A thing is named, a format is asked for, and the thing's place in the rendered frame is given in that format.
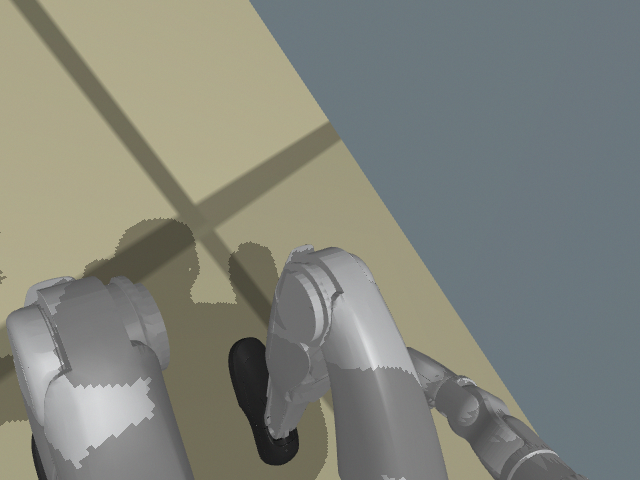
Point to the right robot foot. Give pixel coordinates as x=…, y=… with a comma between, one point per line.
x=249, y=376

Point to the right robot hand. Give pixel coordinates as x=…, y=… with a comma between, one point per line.
x=431, y=373

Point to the right robot arm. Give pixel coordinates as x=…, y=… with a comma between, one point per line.
x=507, y=447

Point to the left robot foot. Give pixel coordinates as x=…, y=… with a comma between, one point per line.
x=37, y=461

